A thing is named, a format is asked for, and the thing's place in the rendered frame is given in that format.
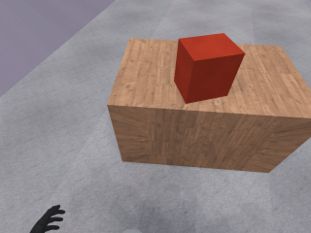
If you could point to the left robot hand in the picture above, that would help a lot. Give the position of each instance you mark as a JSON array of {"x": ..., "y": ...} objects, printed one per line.
[{"x": 42, "y": 226}]

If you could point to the pedestal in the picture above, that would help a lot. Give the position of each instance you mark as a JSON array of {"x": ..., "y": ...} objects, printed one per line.
[{"x": 264, "y": 118}]

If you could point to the carton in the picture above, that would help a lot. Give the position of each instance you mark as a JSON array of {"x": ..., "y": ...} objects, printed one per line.
[{"x": 206, "y": 66}]

